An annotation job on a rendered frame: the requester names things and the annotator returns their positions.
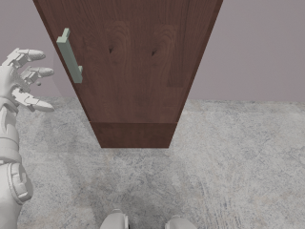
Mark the left robot hand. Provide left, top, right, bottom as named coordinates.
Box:
left=0, top=48, right=54, bottom=113

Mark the robot left forearm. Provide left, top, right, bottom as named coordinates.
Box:
left=0, top=97, right=22, bottom=166

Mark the robot left shin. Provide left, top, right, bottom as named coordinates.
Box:
left=112, top=209, right=123, bottom=214

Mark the robot left thigh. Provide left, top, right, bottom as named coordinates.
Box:
left=99, top=213, right=129, bottom=229

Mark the handle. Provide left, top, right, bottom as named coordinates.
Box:
left=56, top=28, right=83, bottom=83

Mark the left robot upper arm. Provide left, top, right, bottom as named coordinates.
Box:
left=0, top=162, right=33, bottom=229

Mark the cupboard door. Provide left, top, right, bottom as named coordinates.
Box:
left=38, top=0, right=217, bottom=124

